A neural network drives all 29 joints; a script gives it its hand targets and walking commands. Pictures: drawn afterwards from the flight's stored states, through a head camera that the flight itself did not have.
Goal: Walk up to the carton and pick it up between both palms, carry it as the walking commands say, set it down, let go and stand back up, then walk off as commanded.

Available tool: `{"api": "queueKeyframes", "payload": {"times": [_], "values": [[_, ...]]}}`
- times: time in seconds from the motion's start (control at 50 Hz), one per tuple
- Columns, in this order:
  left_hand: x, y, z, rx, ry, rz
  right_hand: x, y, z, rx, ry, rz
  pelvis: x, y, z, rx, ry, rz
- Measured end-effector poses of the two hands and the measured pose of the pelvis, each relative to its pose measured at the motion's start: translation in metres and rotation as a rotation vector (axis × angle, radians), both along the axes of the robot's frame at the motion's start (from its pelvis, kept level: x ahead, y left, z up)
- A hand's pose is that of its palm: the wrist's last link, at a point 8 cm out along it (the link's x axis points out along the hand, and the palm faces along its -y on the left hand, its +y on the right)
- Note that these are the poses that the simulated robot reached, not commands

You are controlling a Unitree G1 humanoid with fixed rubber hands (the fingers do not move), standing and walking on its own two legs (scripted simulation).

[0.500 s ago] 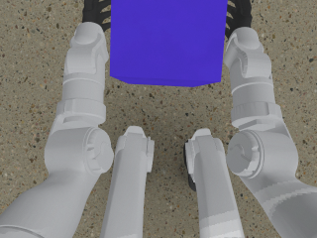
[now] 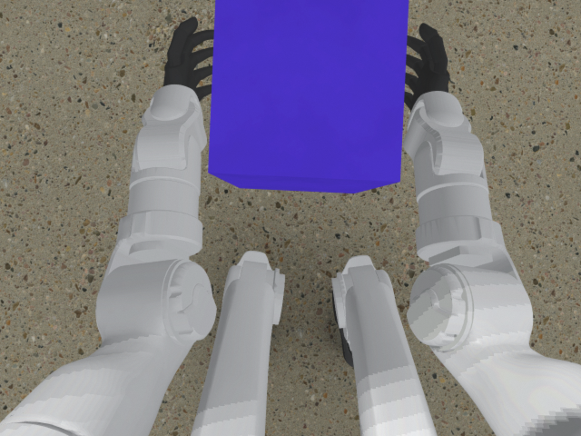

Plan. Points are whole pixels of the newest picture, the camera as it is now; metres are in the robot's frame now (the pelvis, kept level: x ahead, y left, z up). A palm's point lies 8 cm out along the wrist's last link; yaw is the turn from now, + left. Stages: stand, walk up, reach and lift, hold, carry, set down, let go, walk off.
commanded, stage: reach and lift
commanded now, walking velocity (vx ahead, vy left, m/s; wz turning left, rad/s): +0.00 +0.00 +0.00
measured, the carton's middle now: (303, 110) +0.51 +0.03 -0.14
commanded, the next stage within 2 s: none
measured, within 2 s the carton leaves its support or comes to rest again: neither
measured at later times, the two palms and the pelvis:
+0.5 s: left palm (162, 79) +0.48 +0.17 +0.00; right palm (461, 84) +0.49 -0.12 +0.00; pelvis +0.01 +0.00 +0.06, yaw +1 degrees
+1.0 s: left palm (136, 64) +0.46 +0.16 +0.07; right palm (517, 70) +0.47 -0.13 +0.08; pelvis +0.03 +0.00 +0.12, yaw +1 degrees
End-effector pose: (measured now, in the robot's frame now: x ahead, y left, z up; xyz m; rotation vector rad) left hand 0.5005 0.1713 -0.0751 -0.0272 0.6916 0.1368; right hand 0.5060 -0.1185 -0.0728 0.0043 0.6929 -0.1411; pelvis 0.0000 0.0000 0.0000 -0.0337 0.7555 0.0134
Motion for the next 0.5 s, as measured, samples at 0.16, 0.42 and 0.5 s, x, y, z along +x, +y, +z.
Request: {"api": "queueKeyframes", "payload": {"times": [0.16, 0.42, 0.5], "values": [[-0.006, 0.000, 0.025, -0.002, 0.001, 0.004, -0.005, 0.000, 0.026, -0.003, 0.001, 0.003, 0.004, 0.001, 0.019, -0.001, -0.016, 0.003], [-0.017, -0.002, 0.064, -0.003, -0.001, 0.007, -0.015, -0.002, 0.066, -0.003, -0.001, 0.003, 0.011, 0.001, 0.050, 0.001, -0.051, 0.007], [-0.020, -0.002, 0.076, -0.004, -0.001, 0.009, -0.018, -0.003, 0.078, -0.002, -0.002, 0.003, 0.014, 0.001, 0.060, 0.002, -0.065, 0.008]]}}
